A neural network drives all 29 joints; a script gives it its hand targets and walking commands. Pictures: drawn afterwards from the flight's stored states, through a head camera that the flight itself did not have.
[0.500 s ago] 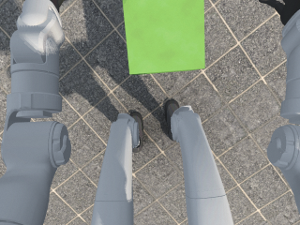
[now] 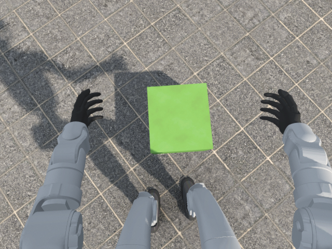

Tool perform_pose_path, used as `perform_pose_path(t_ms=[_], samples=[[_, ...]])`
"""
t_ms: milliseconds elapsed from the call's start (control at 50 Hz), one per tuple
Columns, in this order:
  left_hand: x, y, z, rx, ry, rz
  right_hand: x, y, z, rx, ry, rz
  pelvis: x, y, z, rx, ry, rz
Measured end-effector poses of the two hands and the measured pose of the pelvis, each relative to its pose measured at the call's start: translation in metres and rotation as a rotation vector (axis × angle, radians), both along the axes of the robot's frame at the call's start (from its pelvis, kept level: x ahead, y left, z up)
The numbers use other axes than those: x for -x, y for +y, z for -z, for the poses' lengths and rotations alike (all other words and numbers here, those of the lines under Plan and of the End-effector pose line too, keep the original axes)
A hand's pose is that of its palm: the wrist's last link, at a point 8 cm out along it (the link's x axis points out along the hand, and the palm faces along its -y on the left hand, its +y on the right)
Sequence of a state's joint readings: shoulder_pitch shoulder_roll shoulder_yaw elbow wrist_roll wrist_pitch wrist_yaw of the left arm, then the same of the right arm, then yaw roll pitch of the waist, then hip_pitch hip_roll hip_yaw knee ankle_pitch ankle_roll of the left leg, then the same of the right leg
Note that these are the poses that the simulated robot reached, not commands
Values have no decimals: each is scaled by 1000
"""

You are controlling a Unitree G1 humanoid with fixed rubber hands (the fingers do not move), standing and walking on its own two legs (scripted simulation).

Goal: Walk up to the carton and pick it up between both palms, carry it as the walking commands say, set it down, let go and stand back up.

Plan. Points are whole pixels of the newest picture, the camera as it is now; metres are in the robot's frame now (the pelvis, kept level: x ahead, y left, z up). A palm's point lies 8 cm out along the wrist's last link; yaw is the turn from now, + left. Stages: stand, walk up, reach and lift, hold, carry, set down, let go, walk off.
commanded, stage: let go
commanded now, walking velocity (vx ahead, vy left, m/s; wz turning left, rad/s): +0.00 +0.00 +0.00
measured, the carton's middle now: (177, 121) +0.48 -0.06 -0.59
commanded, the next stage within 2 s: stand in 0.96 s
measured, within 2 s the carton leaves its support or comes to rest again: neither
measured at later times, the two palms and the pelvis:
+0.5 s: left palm (24, 202) +0.24 +0.27 -0.01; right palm (301, 202) +0.21 -0.23 +0.00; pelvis +0.05 +0.03 +0.06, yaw +0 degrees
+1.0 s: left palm (28, 219) +0.21 +0.26 +0.00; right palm (307, 212) +0.19 -0.24 +0.00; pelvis +0.05 +0.01 +0.07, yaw +0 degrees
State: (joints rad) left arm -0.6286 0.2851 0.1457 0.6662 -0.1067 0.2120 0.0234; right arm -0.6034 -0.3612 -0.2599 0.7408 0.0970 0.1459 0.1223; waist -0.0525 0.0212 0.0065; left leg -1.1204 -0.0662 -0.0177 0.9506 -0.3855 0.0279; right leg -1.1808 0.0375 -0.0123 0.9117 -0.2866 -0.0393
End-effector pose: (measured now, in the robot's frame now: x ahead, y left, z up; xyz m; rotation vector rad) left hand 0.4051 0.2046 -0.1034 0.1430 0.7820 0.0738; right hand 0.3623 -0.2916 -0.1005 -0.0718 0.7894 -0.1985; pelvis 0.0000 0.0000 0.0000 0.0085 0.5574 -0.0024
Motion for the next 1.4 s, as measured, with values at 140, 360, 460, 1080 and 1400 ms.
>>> perform_pose_path(t_ms=[140, 360, 460, 1080, 1400], samples=[[35, 19, -27, -25, 6, -24, 38, 5, -26, 20, 24, -30, -21, 2, -22, 4, -89, -2], [120, 48, -71, -21, 26, -18, 122, 52, -69, -32, 48, -52, -45, 14, -52, 24, -303, -8], [152, 62, -87, -21, 18, -30, 148, 60, -90, -17, 28, -43, -49, 23, -62, 35, -407, -11], [194, 52, -95, -51, 47, -21, 170, 47, -96, 64, 49, -33, -54, 12, -68, 27, -596, -5], [194, 57, -83, -69, 95, -45, 169, 43, -86, 92, 77, -14, -67, 12, -67, 28, -572, -5]])
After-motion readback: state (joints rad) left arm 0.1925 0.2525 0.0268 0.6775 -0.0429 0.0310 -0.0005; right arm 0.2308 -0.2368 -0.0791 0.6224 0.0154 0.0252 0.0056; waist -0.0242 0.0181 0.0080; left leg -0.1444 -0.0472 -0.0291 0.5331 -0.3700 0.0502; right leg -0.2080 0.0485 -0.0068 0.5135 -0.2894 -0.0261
